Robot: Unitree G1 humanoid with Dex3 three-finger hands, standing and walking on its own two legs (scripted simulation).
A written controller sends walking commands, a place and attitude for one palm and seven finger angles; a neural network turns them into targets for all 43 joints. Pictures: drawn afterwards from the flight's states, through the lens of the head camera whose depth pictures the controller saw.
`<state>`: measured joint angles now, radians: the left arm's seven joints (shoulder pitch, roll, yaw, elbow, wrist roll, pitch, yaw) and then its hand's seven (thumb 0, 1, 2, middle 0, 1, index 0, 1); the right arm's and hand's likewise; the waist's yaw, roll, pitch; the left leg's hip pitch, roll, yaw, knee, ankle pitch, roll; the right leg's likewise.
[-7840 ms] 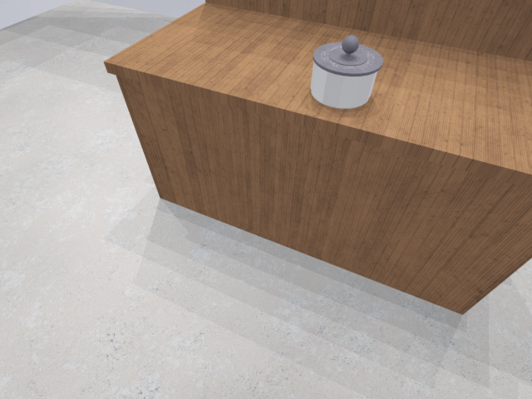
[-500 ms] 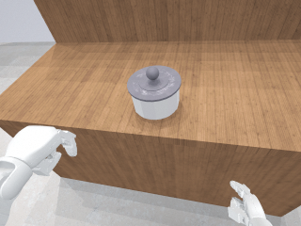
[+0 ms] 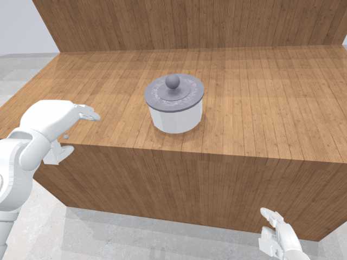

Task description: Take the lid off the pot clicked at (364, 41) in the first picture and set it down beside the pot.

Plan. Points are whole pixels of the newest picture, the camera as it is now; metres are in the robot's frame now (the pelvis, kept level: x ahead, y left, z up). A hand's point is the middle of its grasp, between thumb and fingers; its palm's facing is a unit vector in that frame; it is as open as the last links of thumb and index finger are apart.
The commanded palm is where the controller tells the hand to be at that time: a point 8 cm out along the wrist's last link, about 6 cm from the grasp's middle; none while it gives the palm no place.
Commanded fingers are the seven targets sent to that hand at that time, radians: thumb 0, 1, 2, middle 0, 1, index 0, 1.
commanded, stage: move the open hand above the knob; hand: left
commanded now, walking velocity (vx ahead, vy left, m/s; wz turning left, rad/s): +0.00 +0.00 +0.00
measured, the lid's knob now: (172, 81) +0.59 +0.07 +0.11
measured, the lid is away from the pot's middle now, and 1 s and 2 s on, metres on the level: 0.00 0.00 0.00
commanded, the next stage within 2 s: none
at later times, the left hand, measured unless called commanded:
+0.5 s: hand (98, 108) +0.37 +0.20 +0.19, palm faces -0.13 +0.02 -0.99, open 10.0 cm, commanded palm +0.35 +0.19 +0.25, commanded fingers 0.00 -0.33 1.52 -0.85 -0.08 -0.85 -0.08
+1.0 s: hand (133, 87) +0.45 +0.14 +0.19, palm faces -0.20 +0.01 -0.98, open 10.0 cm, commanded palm +0.44 +0.14 +0.25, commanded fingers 0.00 -0.33 1.52 -0.85 -0.08 -0.85 -0.08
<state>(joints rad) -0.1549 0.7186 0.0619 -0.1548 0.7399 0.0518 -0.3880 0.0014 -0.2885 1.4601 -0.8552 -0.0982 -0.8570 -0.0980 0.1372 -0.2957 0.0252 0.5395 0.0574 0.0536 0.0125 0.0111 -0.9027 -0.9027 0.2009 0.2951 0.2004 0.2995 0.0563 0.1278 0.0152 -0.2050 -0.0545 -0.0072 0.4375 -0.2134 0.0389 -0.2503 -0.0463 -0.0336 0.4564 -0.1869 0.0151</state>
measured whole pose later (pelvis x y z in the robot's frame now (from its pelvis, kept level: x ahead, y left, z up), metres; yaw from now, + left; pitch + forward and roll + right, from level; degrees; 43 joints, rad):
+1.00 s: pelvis +0.02 -0.01 +0.00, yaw +0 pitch +2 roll +1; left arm -0.84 0.51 -0.27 0.40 0.85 0.24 -0.47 0.00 -0.32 1.52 -0.86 -0.08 -0.86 -0.08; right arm 0.15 -0.30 0.02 0.59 0.08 0.11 0.02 0.01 -0.90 -0.90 0.20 0.29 0.20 0.30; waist -0.02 0.11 -0.01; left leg -0.24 -0.06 -0.02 0.45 -0.24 0.03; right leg -0.31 -0.05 -0.04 0.51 -0.24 0.00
